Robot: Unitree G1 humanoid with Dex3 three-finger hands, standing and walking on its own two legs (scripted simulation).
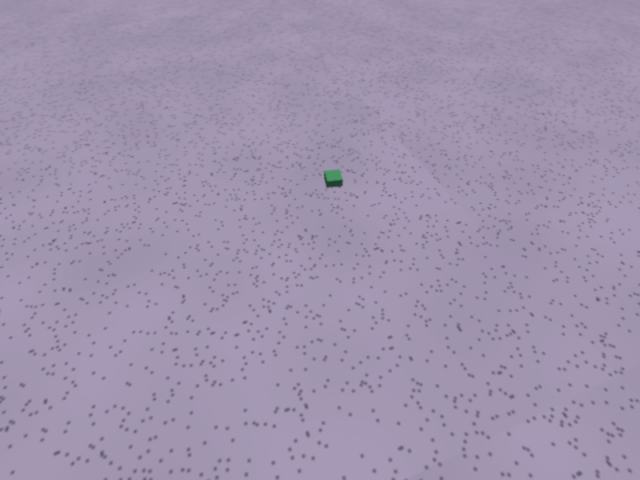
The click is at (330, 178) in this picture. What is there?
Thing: small box
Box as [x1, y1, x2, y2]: [324, 169, 342, 186]
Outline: 339,169 324,171 327,186 342,184
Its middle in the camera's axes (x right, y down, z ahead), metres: +0.04 -0.33 +1.97
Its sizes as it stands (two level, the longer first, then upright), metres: 0.085 0.079 0.034
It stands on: the floor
